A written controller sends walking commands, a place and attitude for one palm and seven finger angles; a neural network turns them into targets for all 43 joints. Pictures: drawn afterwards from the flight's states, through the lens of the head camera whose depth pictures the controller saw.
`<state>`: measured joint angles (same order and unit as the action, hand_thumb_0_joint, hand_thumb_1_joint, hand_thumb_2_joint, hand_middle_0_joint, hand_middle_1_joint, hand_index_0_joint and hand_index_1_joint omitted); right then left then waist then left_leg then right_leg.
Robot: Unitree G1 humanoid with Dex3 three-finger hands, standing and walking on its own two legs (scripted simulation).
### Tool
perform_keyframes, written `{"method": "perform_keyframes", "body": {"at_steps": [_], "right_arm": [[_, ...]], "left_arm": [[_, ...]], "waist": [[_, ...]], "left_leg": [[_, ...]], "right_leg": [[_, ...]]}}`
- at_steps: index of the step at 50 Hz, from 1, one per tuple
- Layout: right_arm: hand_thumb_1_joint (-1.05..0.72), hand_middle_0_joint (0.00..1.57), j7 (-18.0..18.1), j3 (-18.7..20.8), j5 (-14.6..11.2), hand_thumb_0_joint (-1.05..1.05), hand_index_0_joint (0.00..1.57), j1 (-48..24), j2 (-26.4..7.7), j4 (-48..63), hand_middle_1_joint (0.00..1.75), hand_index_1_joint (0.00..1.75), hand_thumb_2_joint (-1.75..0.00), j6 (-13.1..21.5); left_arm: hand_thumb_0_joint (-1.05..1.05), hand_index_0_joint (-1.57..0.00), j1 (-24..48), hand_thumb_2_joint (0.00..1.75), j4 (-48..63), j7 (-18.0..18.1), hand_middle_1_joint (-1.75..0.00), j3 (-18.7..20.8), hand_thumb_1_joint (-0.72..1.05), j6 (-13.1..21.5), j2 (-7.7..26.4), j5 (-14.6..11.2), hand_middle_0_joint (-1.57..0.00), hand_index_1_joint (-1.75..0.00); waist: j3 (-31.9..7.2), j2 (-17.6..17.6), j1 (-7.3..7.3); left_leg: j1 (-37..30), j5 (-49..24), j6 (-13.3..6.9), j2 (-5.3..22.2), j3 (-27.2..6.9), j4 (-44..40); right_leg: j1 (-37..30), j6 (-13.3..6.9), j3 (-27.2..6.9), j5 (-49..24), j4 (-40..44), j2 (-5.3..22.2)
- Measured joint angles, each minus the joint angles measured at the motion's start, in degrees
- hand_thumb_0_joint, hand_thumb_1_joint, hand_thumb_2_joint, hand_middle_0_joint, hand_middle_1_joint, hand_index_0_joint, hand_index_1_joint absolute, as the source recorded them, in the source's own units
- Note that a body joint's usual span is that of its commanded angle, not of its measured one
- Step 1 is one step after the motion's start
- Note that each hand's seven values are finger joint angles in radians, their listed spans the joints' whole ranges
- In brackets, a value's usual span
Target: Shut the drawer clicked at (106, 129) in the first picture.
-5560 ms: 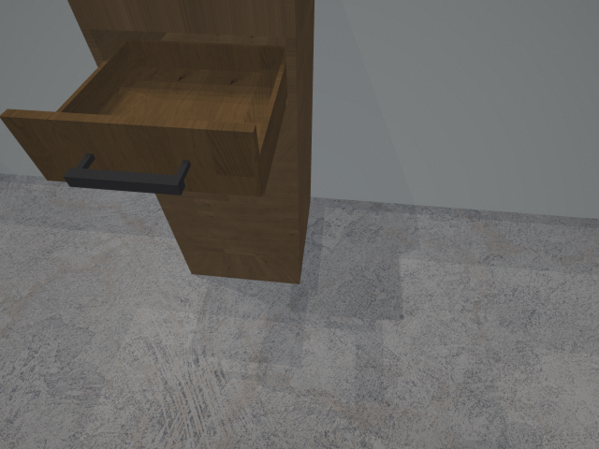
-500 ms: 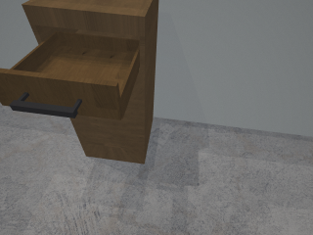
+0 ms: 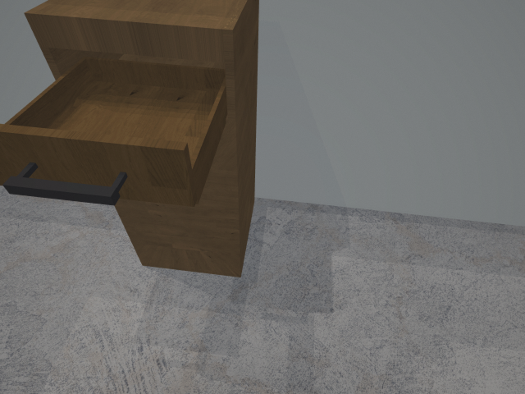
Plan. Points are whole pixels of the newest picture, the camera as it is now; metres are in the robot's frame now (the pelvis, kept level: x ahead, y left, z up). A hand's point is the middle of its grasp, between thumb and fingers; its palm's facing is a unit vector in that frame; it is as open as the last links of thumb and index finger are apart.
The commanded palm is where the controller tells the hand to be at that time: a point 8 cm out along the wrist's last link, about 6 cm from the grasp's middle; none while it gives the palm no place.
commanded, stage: shuffle to correct the standing spot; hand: left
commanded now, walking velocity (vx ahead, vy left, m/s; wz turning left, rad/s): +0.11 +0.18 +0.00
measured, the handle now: (69, 181) +0.40 +0.35 +0.10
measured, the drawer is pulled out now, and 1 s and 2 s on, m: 0.30 0.30 0.30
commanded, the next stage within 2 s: come to a stop and stand still in 0.70 s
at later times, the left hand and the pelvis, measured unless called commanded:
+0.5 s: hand out of the picture +0.08 +0.22 -0.18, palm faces +0.07 -0.97 -0.22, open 7.4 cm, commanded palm none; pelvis +0.06 +0.05 -0.01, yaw -1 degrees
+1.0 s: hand out of the picture +0.15 +0.32 -0.17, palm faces +0.04 -0.96 -0.27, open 7.4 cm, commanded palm none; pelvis +0.10 +0.13 -0.01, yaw -1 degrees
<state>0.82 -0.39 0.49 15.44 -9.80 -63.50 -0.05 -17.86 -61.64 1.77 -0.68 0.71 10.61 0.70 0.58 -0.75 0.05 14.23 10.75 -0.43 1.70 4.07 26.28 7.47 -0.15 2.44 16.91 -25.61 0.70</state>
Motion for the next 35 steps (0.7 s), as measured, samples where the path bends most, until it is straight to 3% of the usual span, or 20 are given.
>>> {"method": "perform_keyframes", "body": {"at_steps": [6,9,12,16,18,21,24,27,30,34,35], "right_arm": [[-0.91,0.2,-0.45,0.49,0.38,0.01,0.2,2.44,-0.46,0.97,0.3,0.3,-0.9,-1.12],[-0.91,0.2,-0.39,0.65,0.38,0.01,0.2,2.96,-0.21,1.46,0.3,0.3,-0.9,-0.68],[-0.91,0.2,-0.05,0.68,0.46,0.01,0.2,3.14,0.11,2.92,0.3,0.3,-0.9,0.36],[-0.91,0.2,0.41,0.49,0.56,0.01,0.2,3.13,0.78,4.33,0.3,0.3,-0.9,0.78],[-0.91,0.2,0.39,0.28,0.57,0.01,0.2,3.43,1.13,4.25,0.3,0.3,-0.9,0.54],[-0.9,0.2,0.16,0.1,0.18,0.01,0.2,4.31,1.67,3.92,0.3,0.3,-0.9,-0.04],[-0.91,0.2,-0.3,0.67,0.33,0.01,0.2,4.15,1.59,2.93,0.3,0.3,-0.9,-1.81],[-0.91,0.2,-0.64,1.08,0.63,0.01,0.2,2.64,1.48,2.99,0.3,0.3,-0.9,-2.88],[-0.93,0.2,-1.07,1.81,0.24,0.02,0.2,1.17,0.56,4.22,0.3,0.3,-0.9,-2.77],[-0.92,0.2,-1.39,2.33,-0.06,0.02,0.2,-0.3,-0.83,7.03,0.3,0.3,-0.9,-1.42],[-0.92,0.2,-1.42,2.41,0.02,0.02,0.2,-0.13,-1.73,8.1,0.3,0.3,-0.9,-0.89]], "left_arm": [[0.0,-0.2,-2.6,0.9,0.72,-0.06,-0.3,1.01,0.91,-0.35,-0.75,0.25,-0.2,-0.3],[0.0,-0.2,-3.92,0.9,0.51,-0.02,-0.3,1.52,0.91,-0.79,-0.66,0.4,-0.2,-0.3],[0.0,-0.2,-4.46,0.9,0.15,0.02,-0.3,1.75,0.91,-1.79,-0.68,0.59,-0.2,-0.3],[0.0,-0.19,-2.98,0.9,0.4,-0.1,-0.3,1.73,0.91,-2.04,-1.16,0.63,-0.2,-0.3],[0.0,-0.19,-1.85,0.9,1.16,-0.09,-0.3,1.77,0.91,-1.64,-1.56,0.62,-0.2,-0.3],[0.0,-0.19,-0.85,0.9,2.93,0.08,-0.3,1.85,0.91,-0.24,-1.95,0.73,-0.2,-0.3],[0.0,-0.2,-0.01,0.9,3.51,0.52,-0.3,2.01,0.91,0.51,-2.82,0.69,-0.2,-0.3],[0.0,-0.2,-0.2,0.9,4.03,0.86,-0.3,2.44,0.91,0.78,-2.77,0.9,-0.2,-0.3],[0.0,-0.2,-0.53,0.9,4.0,0.49,-0.3,2.83,0.91,0.47,-2.04,1.15,-0.2,-0.3],[0.0,-0.2,-0.9,0.9,3.84,-0.25,-0.3,3.55,0.91,-0.86,-0.5,1.14,-0.21,-0.3],[0.0,-0.2,-1.22,0.9,4.11,-0.42,-0.3,3.67,0.91,-1.38,-0.4,1.01,-0.21,-0.3]], "waist": [[-0.67,0.34,0.82],[-0.4,-1.22,1.43],[-0.16,-2.22,1.58],[0.89,-1.46,0.76],[1.13,-0.74,0.55],[0.95,-0.47,1.0],[0.39,1.25,1.08],[0.1,0.64,1.61],[0.36,-1.1,1.82],[1.12,-3.01,1.86],[0.95,-2.09,1.79]], "left_leg": [[1.53,4.77,-0.09,0.26,0.25,5.62],[0.37,5.14,-1.36,-0.86,1.79,5.76],[-0.29,6.55,-2.74,-1.85,3.83,5.56],[-1.7,6.0,-3.69,-2.33,5.53,3.22],[-2.23,5.89,-3.77,-2.65,5.65,2.55],[-1.43,7.77,-3.53,-3.6,5.89,5.29],[2.93,15.07,-1.24,-2.83,3.53,16.52],[7.93,15.2,0.1,-1.58,1.31,25.77],[9.25,12.97,0.91,0.14,0.58,22.31],[5.8,5.56,1.49,1.33,1.45,9.19],[4.47,2.51,0.96,2.13,0.99,5.7]], "right_leg": [[-0.41,0.59,0.48,2.48,-1.97,0.41],[-0.47,1.35,-0.56,4.3,-3.95,1.89],[2.86,-0.67,-1.07,9.15,-10.99,3.04],[9.69,-1.93,1.23,13.62,-22.13,3.01],[10.26,-1.82,2.76,11.05,-19.19,2.94],[8.25,-1.95,3.54,1.06,-9.23,3.44],[7.23,-0.86,5.17,2.37,-9.83,3.74],[5.02,0.16,5.45,1.85,-6.28,4.5],[3.5,1.38,4.95,0.59,-3.65,6.03],[3.76,3.59,3.69,2.08,-5.79,8.33],[4.76,3.36,3.65,3.5,-8.21,8.06]]}}
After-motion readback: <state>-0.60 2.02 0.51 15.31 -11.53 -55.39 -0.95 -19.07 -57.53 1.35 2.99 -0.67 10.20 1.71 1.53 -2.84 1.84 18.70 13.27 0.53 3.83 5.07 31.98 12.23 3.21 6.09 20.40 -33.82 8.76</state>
